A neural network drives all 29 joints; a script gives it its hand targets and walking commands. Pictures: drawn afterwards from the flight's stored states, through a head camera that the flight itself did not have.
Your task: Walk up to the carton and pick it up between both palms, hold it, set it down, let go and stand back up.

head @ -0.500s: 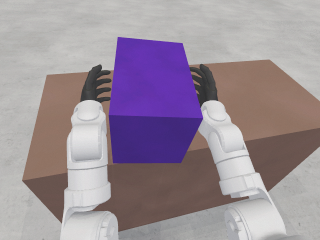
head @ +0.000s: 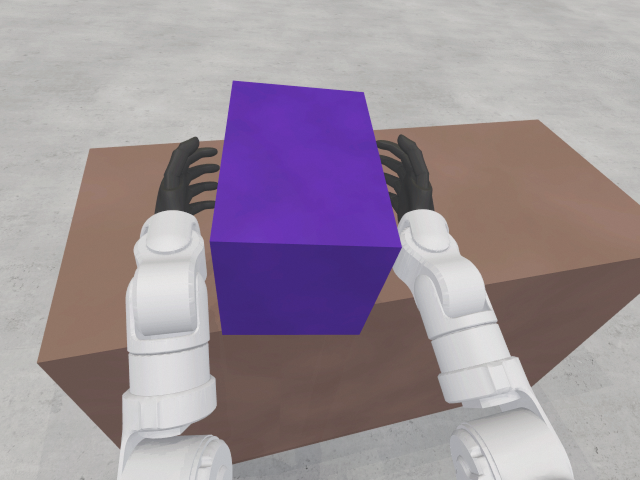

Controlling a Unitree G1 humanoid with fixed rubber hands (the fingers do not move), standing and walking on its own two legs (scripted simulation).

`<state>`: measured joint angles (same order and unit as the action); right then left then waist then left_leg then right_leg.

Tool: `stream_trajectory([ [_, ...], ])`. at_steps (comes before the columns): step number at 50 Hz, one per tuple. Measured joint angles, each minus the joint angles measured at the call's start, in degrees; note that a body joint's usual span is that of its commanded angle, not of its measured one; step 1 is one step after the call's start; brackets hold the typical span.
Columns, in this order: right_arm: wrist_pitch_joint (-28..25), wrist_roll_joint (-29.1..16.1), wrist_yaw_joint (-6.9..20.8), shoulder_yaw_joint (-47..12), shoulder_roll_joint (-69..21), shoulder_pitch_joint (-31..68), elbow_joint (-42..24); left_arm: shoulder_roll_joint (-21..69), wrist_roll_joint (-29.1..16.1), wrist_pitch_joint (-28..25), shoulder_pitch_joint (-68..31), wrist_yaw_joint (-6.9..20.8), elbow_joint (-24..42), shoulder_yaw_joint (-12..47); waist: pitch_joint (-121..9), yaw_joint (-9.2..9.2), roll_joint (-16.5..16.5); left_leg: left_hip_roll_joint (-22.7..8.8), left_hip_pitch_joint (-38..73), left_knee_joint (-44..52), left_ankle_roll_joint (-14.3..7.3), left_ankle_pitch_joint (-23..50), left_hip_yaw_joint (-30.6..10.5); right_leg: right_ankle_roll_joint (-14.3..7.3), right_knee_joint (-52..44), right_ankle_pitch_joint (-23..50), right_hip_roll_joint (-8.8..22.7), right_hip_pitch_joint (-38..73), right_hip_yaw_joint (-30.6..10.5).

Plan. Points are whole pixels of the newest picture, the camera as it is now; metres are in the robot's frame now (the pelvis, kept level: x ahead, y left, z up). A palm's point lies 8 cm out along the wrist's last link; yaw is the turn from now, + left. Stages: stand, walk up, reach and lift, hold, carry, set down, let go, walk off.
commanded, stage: hold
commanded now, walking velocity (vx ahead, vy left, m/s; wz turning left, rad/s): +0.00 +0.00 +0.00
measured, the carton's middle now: (296, 208) +0.39 +0.01 +0.15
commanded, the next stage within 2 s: none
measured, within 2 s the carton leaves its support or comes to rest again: neither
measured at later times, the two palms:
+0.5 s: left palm (181, 223) +0.34 +0.14 +0.17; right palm (410, 215) +0.35 -0.12 +0.17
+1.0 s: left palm (185, 222) +0.35 +0.14 +0.17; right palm (412, 214) +0.35 -0.12 +0.17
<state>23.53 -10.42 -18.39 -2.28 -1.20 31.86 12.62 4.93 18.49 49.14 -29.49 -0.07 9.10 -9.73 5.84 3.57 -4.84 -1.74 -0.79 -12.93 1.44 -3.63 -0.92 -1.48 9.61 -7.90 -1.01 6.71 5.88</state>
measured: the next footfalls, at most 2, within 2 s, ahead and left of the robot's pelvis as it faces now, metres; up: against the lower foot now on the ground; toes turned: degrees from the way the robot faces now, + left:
none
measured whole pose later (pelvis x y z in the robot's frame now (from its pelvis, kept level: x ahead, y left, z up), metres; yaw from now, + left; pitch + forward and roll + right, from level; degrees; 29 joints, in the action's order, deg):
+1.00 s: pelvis -0.01 +0.01 +0.00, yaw -1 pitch -8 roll -1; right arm 20.8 -8.3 -15.7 -0.5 -1.1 33.1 17.7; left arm 5.7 17.3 44.7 -29.1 -2.6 3.8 -9.6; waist 5.8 3.4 -4.8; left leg -1.8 -2.5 -14.0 0.8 -3.8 0.2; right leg -1.0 9.6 -6.9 -1.0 5.0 4.7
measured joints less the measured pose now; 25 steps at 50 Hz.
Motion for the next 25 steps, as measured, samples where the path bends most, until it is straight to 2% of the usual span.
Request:
stream_trajectory([
  [7, -0.2, 0.6, 0.1, 0.9, -0.6, 1.0, 3.1, 0.5, 0.1, -1.6, -0.8, 1.1, -3.7, -1.9, 0.1, -0.28, -0.3, 0.0, 0.2, 0.0, -0.1, 0.0, 0.3, 0.0, -0.1, 0.1, 0.0, 0.2, -0.2],
  [10, -0.6, 0.5, 0.0, 0.2, -0.6, 0.3, 3.0, 0.3, -0.2, -2.3, 0.7, 1.0, -3.3, -1.4, -0.1, -0.15, -0.5, -0.1, -0.2, 0.0, -0.2, 0.0, 0.4, 0.1, -0.3, 0.3, 0.0, -0.2, -0.4],
  [16, -1.5, 0.5, 0.3, -0.6, -0.3, -1.3, 1.0, 0.0, -1.0, -3.3, 2.9, -0.1, -1.3, 0.2, -0.1, 0.15, -0.6, 0.1, -1.1, -0.3, -0.4, 0.0, 0.8, 0.3, -0.2, 0.6, 0.1, -1.2, -0.8],
  [25, -2.5, 2.0, 2.3, 1.1, 0.2, 0.3, 3.3, 0.7, -1.0, -3.6, 0.6, -2.0, -3.4, 0.5, 0.3, -0.41, 0.0, 0.1, -1.6, -0.9, -0.8, 0.1, 1.4, 0.6, 0.2, 1.0, 0.2, -1.8, -1.4],
])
